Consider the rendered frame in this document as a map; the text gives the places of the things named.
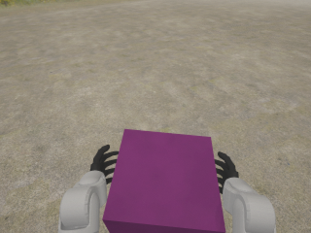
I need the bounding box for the carton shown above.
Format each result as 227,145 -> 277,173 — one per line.
102,129 -> 226,233

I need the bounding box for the robot left forearm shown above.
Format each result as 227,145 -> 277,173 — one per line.
57,170 -> 108,233

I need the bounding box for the robot right hand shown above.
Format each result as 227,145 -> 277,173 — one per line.
214,151 -> 239,194

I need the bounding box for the robot left hand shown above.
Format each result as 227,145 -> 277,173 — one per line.
89,145 -> 119,184

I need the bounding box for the robot right forearm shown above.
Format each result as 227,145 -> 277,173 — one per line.
223,177 -> 277,233

